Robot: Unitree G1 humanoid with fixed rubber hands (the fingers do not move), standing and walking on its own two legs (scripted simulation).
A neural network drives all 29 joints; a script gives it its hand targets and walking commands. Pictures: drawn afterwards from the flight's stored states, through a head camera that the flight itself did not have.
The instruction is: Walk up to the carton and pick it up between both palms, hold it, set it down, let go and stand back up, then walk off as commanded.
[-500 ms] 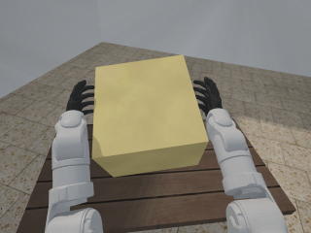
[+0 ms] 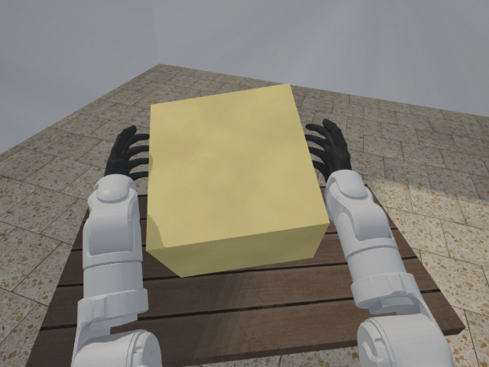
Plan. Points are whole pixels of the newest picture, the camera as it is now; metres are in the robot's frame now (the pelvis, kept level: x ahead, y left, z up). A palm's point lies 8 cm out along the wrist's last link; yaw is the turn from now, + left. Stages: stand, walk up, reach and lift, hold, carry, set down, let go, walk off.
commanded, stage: hold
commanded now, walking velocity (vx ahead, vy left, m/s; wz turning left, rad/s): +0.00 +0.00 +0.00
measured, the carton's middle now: (233, 182) +0.40 +0.00 +0.14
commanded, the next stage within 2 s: none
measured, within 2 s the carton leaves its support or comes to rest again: neither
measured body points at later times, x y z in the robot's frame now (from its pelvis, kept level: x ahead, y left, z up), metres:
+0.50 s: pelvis +0.00 +0.00 +0.00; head -0.06 +0.02 +0.45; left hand +0.37 +0.17 +0.19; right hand +0.37 -0.16 +0.19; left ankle +0.03 +0.13 -0.75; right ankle +0.01 -0.11 -0.75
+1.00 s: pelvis +0.00 +0.00 +0.00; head -0.05 +0.03 +0.45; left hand +0.36 +0.18 +0.18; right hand +0.37 -0.16 +0.19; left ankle +0.03 +0.13 -0.75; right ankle +0.01 -0.11 -0.75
